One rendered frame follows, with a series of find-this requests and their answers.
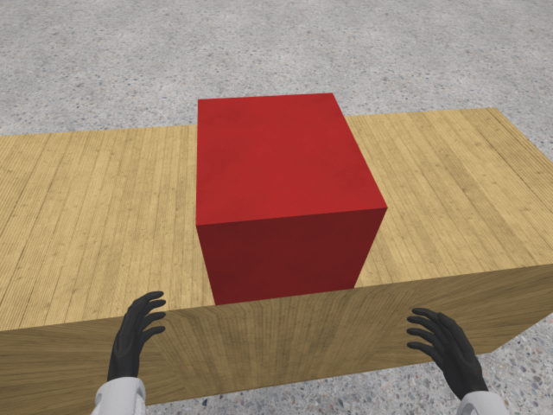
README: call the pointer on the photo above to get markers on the right robot forearm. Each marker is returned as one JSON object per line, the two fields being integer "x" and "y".
{"x": 482, "y": 403}

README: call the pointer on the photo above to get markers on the left robot forearm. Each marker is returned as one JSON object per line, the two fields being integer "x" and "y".
{"x": 121, "y": 396}

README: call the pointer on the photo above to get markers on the pedestal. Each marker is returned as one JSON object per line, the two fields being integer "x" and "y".
{"x": 92, "y": 220}

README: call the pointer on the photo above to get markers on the robot right hand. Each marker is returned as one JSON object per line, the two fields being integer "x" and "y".
{"x": 451, "y": 351}

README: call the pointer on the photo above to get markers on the robot left hand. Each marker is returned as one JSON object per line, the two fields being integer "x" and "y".
{"x": 130, "y": 338}

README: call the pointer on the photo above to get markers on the carton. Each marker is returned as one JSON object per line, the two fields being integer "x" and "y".
{"x": 285, "y": 202}

